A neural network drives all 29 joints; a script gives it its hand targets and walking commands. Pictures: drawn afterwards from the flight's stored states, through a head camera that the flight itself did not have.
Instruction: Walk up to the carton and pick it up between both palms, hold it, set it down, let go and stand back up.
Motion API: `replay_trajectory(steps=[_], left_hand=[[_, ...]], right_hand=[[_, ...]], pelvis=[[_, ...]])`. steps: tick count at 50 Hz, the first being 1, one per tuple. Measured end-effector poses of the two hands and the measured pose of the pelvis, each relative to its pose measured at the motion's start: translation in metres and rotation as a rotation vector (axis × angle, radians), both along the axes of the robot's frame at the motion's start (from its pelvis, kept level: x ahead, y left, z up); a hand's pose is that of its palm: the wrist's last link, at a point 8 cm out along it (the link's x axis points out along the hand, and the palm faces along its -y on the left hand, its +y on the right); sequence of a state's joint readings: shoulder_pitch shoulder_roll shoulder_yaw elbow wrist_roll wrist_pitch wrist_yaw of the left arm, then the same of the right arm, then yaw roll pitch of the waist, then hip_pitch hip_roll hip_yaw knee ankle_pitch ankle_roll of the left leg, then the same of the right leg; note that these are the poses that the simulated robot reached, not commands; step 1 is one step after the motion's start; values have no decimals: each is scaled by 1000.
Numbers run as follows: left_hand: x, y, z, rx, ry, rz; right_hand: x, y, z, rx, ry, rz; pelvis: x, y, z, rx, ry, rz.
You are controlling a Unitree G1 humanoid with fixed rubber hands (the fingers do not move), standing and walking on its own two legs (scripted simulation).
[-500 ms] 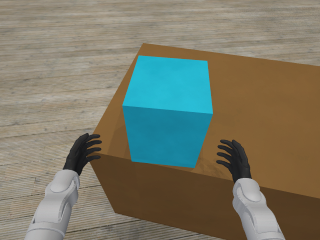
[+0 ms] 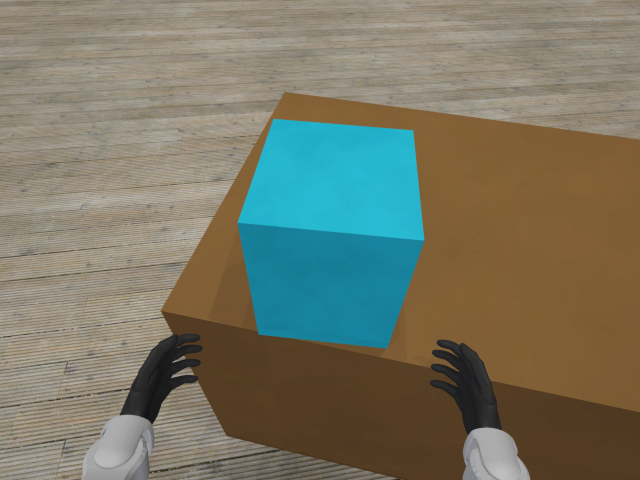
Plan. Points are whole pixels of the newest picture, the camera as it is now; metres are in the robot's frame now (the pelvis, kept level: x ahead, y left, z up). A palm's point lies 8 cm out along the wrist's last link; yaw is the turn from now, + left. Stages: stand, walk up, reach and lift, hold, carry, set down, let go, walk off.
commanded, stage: let go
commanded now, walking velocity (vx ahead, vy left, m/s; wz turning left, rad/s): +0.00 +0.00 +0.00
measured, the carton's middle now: (332, 237) +0.43 +0.00 +0.05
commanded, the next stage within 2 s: stand in 0.64 s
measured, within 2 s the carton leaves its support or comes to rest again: neither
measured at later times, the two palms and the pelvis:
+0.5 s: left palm (147, 477) +0.14 +0.22 -0.08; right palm (485, 426) +0.20 -0.19 -0.03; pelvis -0.01 -0.01 +0.00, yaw +1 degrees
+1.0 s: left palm out of the picture +0.00 +0.25 -0.12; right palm out of the picture +0.09 -0.24 -0.11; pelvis -0.04 +0.00 -0.02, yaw +0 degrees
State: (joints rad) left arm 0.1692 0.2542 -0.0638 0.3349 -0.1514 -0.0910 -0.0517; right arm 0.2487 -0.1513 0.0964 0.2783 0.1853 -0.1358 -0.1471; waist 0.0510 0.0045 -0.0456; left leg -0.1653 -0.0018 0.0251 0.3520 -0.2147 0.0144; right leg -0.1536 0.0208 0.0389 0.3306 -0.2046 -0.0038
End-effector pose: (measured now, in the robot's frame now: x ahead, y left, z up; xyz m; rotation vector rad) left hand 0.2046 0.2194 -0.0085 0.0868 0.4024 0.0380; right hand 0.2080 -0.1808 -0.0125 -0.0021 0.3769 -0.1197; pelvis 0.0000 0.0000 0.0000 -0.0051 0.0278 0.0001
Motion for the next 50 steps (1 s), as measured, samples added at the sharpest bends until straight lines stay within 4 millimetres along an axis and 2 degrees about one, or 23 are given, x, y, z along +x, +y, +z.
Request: replay_trajectory(steps=[2,5,11,14,17,23,34,37,41,43,45,50], left_hand=[[-5,1,-8,3,42,1],[-16,3,-23,23,121,6],[-44,2,-67,78,402,-12],[-55,-1,-80,94,506,-4],[-59,-3,-82,104,527,14],[-61,-2,-69,120,471,52],[-97,-6,-70,97,473,110],[-119,-2,-76,112,424,85],[-163,12,-90,140,501,87],[-182,18,-98,142,559,95],[-196,23,-105,135,609,102],[-206,30,-114,123,688,99]], right_hand=[[-5,-1,-8,-12,27,3],[-8,-3,-10,-34,12,21],[-10,-6,-14,-97,-24,94],[-10,-8,-14,-119,-24,121],[-10,-9,-14,-132,-17,140],[-10,-11,-13,-145,-9,167],[-10,-14,-13,-159,8,207],[-10,-16,-12,-185,21,239],[-14,-19,-17,-196,29,251],[-23,-27,-30,-210,111,231],[-42,-38,-53,-227,254,199],[-114,-62,-101,-228,583,108]], pelvis=[[3,1,0,0,0,-1],[7,1,-1,0,0,-1],[7,0,-3,1,-8,-2],[4,-2,-3,1,-8,-5],[0,-4,-4,3,-8,-4],[-10,-6,-3,4,-17,14],[-32,-10,-5,16,-60,41],[-37,-10,-7,11,-31,30],[-43,-10,-11,-1,-4,20],[-46,-9,-12,-8,6,14],[-47,-6,-14,-14,19,9],[-43,3,-16,-15,39,1]])
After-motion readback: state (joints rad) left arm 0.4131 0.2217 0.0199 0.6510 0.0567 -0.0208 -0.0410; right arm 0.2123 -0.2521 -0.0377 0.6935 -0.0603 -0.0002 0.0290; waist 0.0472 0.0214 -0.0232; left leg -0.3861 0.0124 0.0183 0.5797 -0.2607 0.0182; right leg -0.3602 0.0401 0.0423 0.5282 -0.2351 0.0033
